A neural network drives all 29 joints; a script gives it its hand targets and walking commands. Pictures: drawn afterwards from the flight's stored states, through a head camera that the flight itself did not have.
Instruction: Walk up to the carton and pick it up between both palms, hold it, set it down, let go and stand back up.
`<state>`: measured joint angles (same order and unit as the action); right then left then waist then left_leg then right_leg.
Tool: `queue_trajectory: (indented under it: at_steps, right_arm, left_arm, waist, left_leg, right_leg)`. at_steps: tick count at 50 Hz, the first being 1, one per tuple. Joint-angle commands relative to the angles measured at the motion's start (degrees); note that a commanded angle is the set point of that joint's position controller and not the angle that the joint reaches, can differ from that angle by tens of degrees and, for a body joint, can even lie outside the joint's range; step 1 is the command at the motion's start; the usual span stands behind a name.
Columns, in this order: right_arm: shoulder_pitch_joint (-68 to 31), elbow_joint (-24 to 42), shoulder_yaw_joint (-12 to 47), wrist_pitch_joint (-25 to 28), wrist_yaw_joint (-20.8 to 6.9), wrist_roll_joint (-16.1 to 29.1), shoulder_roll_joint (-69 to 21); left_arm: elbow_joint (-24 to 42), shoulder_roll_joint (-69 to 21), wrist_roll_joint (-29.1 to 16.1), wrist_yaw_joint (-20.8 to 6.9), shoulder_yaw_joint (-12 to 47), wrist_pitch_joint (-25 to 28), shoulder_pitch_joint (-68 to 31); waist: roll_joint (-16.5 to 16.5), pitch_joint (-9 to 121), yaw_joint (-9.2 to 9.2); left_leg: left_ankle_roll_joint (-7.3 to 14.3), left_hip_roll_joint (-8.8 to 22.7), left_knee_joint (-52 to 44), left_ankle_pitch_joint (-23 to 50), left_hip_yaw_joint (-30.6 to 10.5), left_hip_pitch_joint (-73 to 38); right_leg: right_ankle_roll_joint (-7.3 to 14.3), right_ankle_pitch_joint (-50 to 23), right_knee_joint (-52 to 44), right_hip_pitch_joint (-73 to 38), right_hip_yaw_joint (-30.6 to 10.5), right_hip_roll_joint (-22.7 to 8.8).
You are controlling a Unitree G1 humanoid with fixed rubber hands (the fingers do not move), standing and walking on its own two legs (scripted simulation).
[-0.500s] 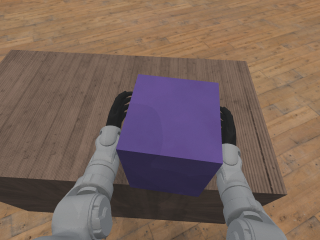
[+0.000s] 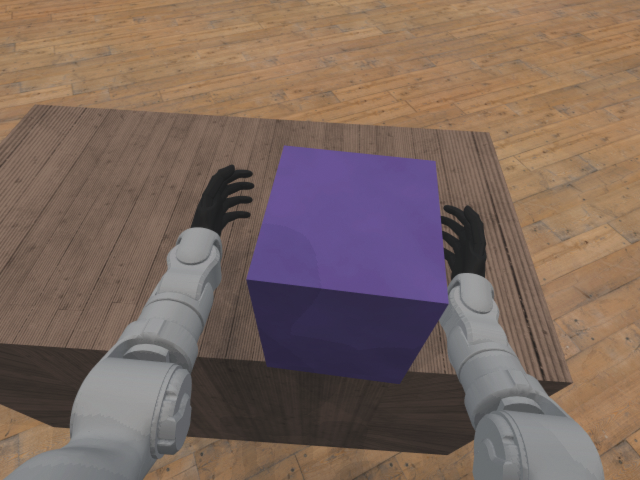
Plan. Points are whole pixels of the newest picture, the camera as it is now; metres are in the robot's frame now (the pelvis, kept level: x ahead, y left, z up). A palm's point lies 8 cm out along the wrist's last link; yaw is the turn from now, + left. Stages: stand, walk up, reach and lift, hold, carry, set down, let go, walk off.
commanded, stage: set down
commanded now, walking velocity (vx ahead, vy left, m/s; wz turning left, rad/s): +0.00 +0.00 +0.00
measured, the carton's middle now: (345, 271) +0.40 -0.01 +0.01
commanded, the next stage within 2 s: none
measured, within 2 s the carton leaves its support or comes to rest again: neither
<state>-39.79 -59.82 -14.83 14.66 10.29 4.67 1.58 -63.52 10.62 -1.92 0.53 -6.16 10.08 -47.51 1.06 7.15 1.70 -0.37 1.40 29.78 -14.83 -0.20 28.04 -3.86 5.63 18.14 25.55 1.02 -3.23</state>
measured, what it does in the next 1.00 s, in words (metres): shifts its weight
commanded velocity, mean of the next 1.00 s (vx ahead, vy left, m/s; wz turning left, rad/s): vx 0.00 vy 0.00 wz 0.00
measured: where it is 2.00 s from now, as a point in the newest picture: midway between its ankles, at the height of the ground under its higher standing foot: outside the picture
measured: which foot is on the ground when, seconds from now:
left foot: down 0.00-1.00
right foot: down 0.00-1.00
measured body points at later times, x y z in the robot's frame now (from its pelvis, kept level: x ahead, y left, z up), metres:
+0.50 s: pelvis -0.04 -0.01 +0.00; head -0.01 +0.00 +0.45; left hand +0.36 +0.18 +0.04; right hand +0.34 -0.20 +0.03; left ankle -0.02 +0.10 -0.74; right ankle +0.02 -0.18 -0.74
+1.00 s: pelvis -0.06 -0.01 +0.00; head -0.07 +0.00 +0.45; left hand +0.30 +0.21 +0.02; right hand +0.28 -0.21 +0.02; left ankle -0.02 +0.10 -0.74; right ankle +0.02 -0.18 -0.74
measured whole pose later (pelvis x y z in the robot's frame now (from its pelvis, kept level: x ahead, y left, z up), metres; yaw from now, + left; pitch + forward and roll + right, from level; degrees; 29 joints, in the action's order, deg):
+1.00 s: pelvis -0.06 -0.01 +0.00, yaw +1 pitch +5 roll -2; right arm -22.0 -49.3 -9.4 8.8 9.9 5.8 2.5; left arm -59.5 14.2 -10.5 -0.3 -1.2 13.0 -26.4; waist 1.1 7.4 1.7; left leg 0.0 1.4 32.2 -12.5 -0.5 24.4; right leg -3.9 4.8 23.3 23.1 1.0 -3.2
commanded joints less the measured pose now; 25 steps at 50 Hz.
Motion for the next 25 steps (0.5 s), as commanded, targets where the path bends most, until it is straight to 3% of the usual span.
queue_trajectory:
  at_steps: [1, 11, 18, 25]
  right_arm:
    - [-25.95, 10.48, 8.52, 1.25, -0.54, 3.96, 14.96]
    - [-22.91, 15.15, 6.92, -1.61, -0.89, 2.32, 12.79]
    - [-16.55, 20.35, 8.85, -1.1, -0.16, 3.01, 10.98]
    - [-12.74, 26.29, 10.01, -1.24, -0.4, 3.83, 10.38]
  left_arm:
    - [10.1, 7.77, -7.8, 0.99, 5.69, 1.96, -24.9]
    - [13.54, 9.46, -9.69, 0.82, 5.9, 2.86, -23.57]
    - [17.42, 10.88, -9.89, -0.01, 4.55, 3.99, -17.03]
    - [22.6, 11.73, -11.0, -0.17, 4.99, 5.6, -13.31]
  waist:
    - [5.44, 43.06, 1.05]
    - [2.32, 38.84, 1.8]
    - [0.95, 37.81, 1.16]
    - [1.07, 35.67, 0.17]
  left_leg:
    - [-8.04, 0.31, 4.14, 45.26, 2.77, -21.92]
    - [-5.15, -0.95, -0.24, 25.38, 2.62, -12.11]
    - [-3.94, -1.96, -1.39, 22.49, 2.84, -11.91]
    - [-3.13, -1.95, -2.5, 17.36, 2.43, -12.49]
  right_leg:
    - [5.04, -19.69, 6.13, -13.85, 3.36, 8.58]
    - [4.29, -13.42, 7.57, -17.92, 2.75, 6.74]
    - [3.49, -14.38, 7.47, -23.08, 2.15, 6.46]
    - [3.71, -9.98, 7.15, -23.63, 1.54, 6.52]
